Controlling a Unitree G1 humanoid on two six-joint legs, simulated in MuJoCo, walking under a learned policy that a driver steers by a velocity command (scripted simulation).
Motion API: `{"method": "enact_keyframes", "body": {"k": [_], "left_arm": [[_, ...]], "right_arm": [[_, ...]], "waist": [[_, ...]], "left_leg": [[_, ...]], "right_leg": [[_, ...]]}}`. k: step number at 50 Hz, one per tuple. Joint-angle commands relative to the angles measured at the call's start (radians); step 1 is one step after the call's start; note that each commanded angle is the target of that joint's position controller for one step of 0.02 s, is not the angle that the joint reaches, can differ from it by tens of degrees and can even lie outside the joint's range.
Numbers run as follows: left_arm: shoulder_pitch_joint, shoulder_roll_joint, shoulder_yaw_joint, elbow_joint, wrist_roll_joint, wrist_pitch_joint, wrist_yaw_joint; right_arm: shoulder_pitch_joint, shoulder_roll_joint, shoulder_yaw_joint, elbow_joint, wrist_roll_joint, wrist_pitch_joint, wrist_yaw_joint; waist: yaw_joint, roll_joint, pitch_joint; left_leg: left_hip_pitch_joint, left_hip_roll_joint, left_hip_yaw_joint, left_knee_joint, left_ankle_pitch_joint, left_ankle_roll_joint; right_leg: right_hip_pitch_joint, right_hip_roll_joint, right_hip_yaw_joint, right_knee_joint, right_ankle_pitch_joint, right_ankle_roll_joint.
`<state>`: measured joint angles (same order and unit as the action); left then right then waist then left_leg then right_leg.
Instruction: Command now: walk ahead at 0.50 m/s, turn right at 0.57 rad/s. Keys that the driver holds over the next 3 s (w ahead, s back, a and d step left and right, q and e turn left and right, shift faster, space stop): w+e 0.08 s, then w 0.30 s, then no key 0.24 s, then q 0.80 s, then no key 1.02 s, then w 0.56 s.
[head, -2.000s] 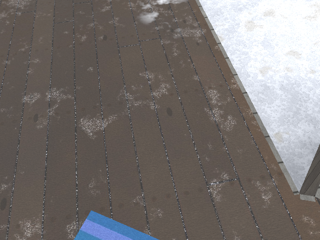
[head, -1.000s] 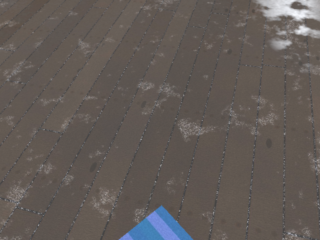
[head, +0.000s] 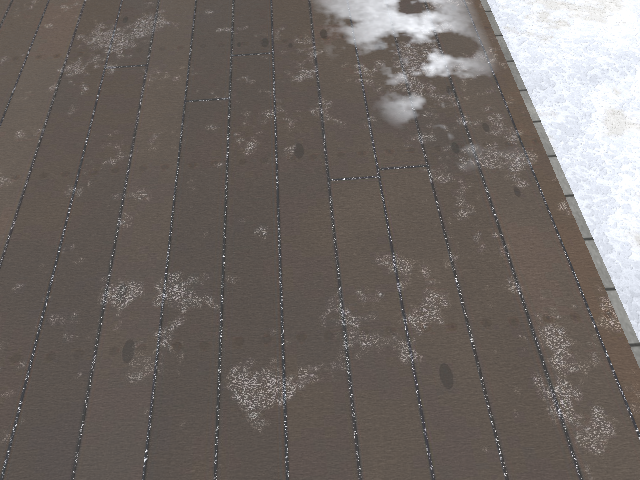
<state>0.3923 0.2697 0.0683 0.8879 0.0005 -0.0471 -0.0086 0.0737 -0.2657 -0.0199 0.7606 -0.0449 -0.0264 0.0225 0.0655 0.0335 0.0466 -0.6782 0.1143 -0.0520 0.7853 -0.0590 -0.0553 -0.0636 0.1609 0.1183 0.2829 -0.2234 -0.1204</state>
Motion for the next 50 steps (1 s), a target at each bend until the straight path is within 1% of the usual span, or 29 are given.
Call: {"method": "enact_keyframes", "body": {"k": [1,3,5,7,8,9,10,11,12,13,14,16,19,21,23,24,27,29,31,32,33,34,35,36,38,39,42,47,50], "left_arm": [[0.084,0.152,0.034,-0.037,0.005,-0.007,0.011],[0.098,0.163,0.036,-0.04,0.014,-0.005,0.017],[0.064,0.179,0.04,-0.052,0.017,-0.006,0.026],[0.021,0.188,0.038,-0.059,0.018,-0.014,0.024],[0.017,0.18,0.034,-0.053,0.011,-0.021,0.016],[0.035,0.116,0.014,-0.074,0.003,-0.031,0.008],[0.189,0.032,-0.001,-0.08,-0.024,-0.027,0.006],[0.164,0.12,0.006,-0.051,0.015,-0.017,0.017],[0.065,0.129,0.009,-0.06,0.023,-0.014,0.01],[0.001,0.113,0.004,-0.074,0.025,-0.016,0.003],[-0.025,0.106,0.004,-0.082,0.029,-0.011,-0.004],[-0.013,0.087,-0.002,-0.079,0.039,0.005,-0.016],[-0.053,0.07,-0.009,-0.088,0.042,0.016,-0.026],[-0.139,0.055,-0.021,-0.116,0.045,0.015,-0.026],[-0.204,0.026,-0.037,-0.127,0.04,0.01,-0.025],[-0.227,0.004,-0.049,-0.133,0.034,0.006,-0.027],[-0.279,0.012,-0.054,-0.128,0.025,0.001,-0.016],[-0.265,0.024,-0.053,-0.114,0.028,-0.003,-0.006],[-0.165,0.038,-0.047,-0.068,0.038,-0.016,0.006],[-0.099,0.078,-0.037,-0.043,0.053,-0.031,0.01],[-0.012,0.143,-0.026,-0.037,0.067,-0.04,0.016],[-0.008,0.13,-0.023,-0.032,0.026,-0.025,0.016],[-0.053,0.093,-0.03,-0.051,-0.005,-0.013,0.012],[-0.121,0.078,-0.034,-0.061,-0.003,-0.007,0.019],[-0.204,0.046,-0.045,-0.073,0.005,0.004,0.04],[-0.221,0.072,-0.036,-0.074,0.011,0.007,0.047],[-0.222,0.06,-0.029,-0.074,0.015,0.011,0.054],[-0.215,0.088,-0.01,-0.067,0.026,0.032,0.057],[-0.216,0.112,0.002,-0.067,0.03,0.047,0.052]], "right_arm": [[-0.144,-0.074,-0.01,-0.105,0.005,-0.017,0.005],[-0.183,-0.078,-0.006,-0.131,0.011,-0.025,0.006],[-0.137,-0.096,-0.009,-0.129,0.014,-0.034,0.004],[0.026,-0.131,-0.026,-0.078,0.016,-0.044,-0.009],[0.159,-0.156,-0.038,-0.042,0.01,-0.056,-0.021],[0.311,-0.215,-0.052,-0.033,-0.011,-0.064,-0.038],[0.334,-0.305,-0.076,-0.019,-0.021,-0.052,-0.039],[0.284,-0.228,-0.071,-0.019,0.006,-0.04,-0.028],[0.207,-0.146,-0.052,-0.032,0.016,-0.04,-0.023],[0.17,-0.104,-0.041,-0.026,0.012,-0.045,-0.017],[0.172,-0.094,-0.037,-0.013,0.011,-0.05,-0.019],[0.21,-0.093,-0.035,0.023,0.019,-0.066,-0.015],[0.249,-0.098,-0.037,0.056,0.033,-0.084,-0.009],[0.272,-0.099,-0.036,0.08,0.035,-0.084,-0.009],[0.277,-0.08,-0.028,0.096,0.034,-0.077,-0.008],[0.272,-0.095,-0.029,0.102,0.034,-0.073,-0.008],[0.344,-0.1,-0.029,0.144,0.037,-0.063,-0.011],[0.34,-0.102,-0.028,0.156,0.038,-0.054,-0.017],[0.316,-0.1,-0.026,0.164,0.046,-0.046,-0.026],[0.341,-0.085,-0.02,0.164,0.052,-0.047,-0.026],[0.387,-0.04,-0.006,0.138,0.059,-0.049,-0.03],[0.515,0.012,0.002,0.179,0.093,-0.024,-0.038],[0.459,-0.067,-0.02,0.189,0.066,0.002,-0.049],[0.385,-0.073,-0.029,0.17,0.044,0.012,-0.048],[0.297,-0.067,-0.038,0.154,0.026,0.034,-0.039],[0.352,-0.037,-0.035,0.16,0.023,0.045,-0.034],[0.34,-0.026,-0.044,0.161,0.022,0.063,-0.037],[0.223,-0.021,-0.046,0.094,0.021,0.092,-0.023],[0.2,-0.033,-0.049,0.062,0.024,0.097,-0.011]], "waist": [[0.031,-0.081,0.0],[0.04,-0.097,0.0],[0.003,-0.11,-0.01],[-0.068,-0.112,-0.07],[-0.137,-0.067,-0.142],[-0.187,0.017,-0.276],[-0.111,0.264,-0.375],[-0.098,0.121,-0.281],[-0.091,0.012,-0.139],[-0.085,-0.024,-0.078],[-0.074,0.013,-0.052],[-0.054,0.066,-0.05],[-0.044,0.054,-0.051],[-0.05,0.064,0.001],[-0.058,0.056,-0.009],[-0.061,0.08,-0.024],[-0.095,0.085,-0.048],[-0.084,0.084,-0.052],[-0.03,0.05,-0.073],[-0.012,-0.011,-0.116],[-0.01,-0.147,-0.233],[-0.029,-0.269,-0.392],[-0.029,-0.151,-0.327],[-0.044,-0.135,-0.212],[-0.082,-0.082,-0.087],[-0.109,-0.17,-0.09],[-0.112,-0.112,-0.106],[-0.08,-0.162,-0.099],[-0.071,-0.16,-0.103]], "left_leg": [[-0.015,-0.061,0.045,-0.084,0.046,0.004],[0.004,-0.082,0.044,-0.138,0.024,0.016],[0.11,-0.096,0.029,-0.221,-0.01,0.041],[0.368,-0.145,0.056,-0.276,-0.074,0.081],[0.551,-0.126,0.051,-0.337,-0.047,0.112],[0.776,0.076,-0.16,-0.358,-0.231,0.164],[0.996,0.327,-0.642,-0.455,-0.29,0.304],[0.89,0.308,-0.732,-0.506,-0.417,0.309],[0.745,0.254,-0.561,-0.524,-0.39,0.286],[0.654,0.2,-0.424,-0.539,-0.259,0.263],[0.609,0.155,-0.326,-0.55,-0.141,0.24],[0.567,0.113,-0.223,-0.562,0.038,0.232],[0.575,0.096,-0.142,-0.604,0.095,0.245],[0.567,0.106,-0.089,-0.605,0.339,0.262],[0.551,0.051,0.01,-0.574,0.541,0.233],[0.529,0.04,0.044,-0.567,0.569,0.225],[0.585,0.035,0.051,-0.505,0.633,0.195],[0.617,0.062,0.023,-0.451,0.621,0.19],[0.62,0.043,0.018,-0.326,0.563,0.16],[0.555,0.0,0.028,-0.208,0.419,0.132],[0.408,-0.059,0.064,-0.01,-0.037,0.105],[0.357,-0.163,0.044,0.196,-0.578,0.097],[0.319,-0.148,-0.003,0.267,-0.616,0.096],[0.264,-0.137,0.001,0.306,-0.575,0.092],[0.296,-0.095,0.002,0.27,-0.45,0.078],[0.328,-0.101,0.026,0.288,-0.428,0.062],[0.314,-0.103,0.052,0.276,-0.401,0.036],[0.32,-0.088,0.091,0.102,-0.357,0.053],[0.357,-0.093,0.113,0.018,-0.369,0.074]], "right_leg": [[0.035,-0.251,0.209,-0.029,0.397,-0.106],[0.076,-0.27,0.24,0.011,0.464,-0.103],[0.079,-0.286,0.256,0.048,0.501,-0.076],[0.031,-0.268,0.232,0.173,0.682,-0.035],[-0.008,-0.215,0.179,0.35,0.69,-0.012],[-0.134,-0.164,0.126,0.609,0.431,0.009],[-0.437,0.008,0.015,0.893,-0.284,0.05],[-0.538,-0.068,0.025,0.982,-0.265,0.037],[-0.537,-0.105,0.027,0.974,-0.164,0.04],[-0.522,-0.132,0.018,0.929,-0.112,0.043],[-0.505,-0.153,0.01,0.889,-0.098,0.047],[-0.462,-0.159,-0.004,0.845,-0.094,0.06],[-0.512,-0.168,-0.03,0.798,-0.051,0.074],[-0.553,-0.194,-0.069,0.698,-0.01,0.096],[-0.492,-0.189,-0.13,0.559,0.058,0.113],[-0.429,-0.186,-0.149,0.475,0.098,0.114],[-0.353,-0.149,-0.182,0.361,0.17,0.104],[-0.316,-0.145,-0.167,0.305,0.158,0.076],[-0.177,-0.132,-0.156,0.156,0.235,0.042],[-0.026,-0.204,-0.097,0.119,0.476,0.024],[0.197,-0.446,0.093,0.214,1.006,-0.034],[0.268,-0.603,0.245,0.22,1.204,-0.2],[0.178,-0.562,0.204,0.182,1.039,-0.198],[0.082,-0.524,0.151,0.126,0.881,-0.173],[-0.116,-0.437,0.04,0.012,0.63,-0.098],[-0.157,-0.45,0.011,0.012,0.635,-0.122],[-0.182,-0.423,-0.06,0.0,0.491,-0.121],[-0.209,-0.436,-0.091,-0.033,0.115,-0.111],[-0.21,-0.468,-0.09,-0.015,0.044,-0.106]]}}
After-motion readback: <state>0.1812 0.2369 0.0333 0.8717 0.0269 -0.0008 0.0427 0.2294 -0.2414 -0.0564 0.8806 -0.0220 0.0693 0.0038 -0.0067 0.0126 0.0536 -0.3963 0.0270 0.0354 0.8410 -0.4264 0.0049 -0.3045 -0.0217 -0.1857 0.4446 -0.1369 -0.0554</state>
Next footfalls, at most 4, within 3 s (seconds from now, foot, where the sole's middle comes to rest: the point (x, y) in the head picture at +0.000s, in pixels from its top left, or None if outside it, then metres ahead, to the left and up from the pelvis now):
0.18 left None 0.29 0.13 -0.78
0.64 right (407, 479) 0.47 -0.09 -0.78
1.10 left None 0.39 0.12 -0.78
1.62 right None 0.42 -0.07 -0.78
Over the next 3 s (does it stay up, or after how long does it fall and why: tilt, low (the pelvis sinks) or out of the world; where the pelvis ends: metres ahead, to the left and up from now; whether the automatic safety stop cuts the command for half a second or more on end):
stays up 0.49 0.03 0.00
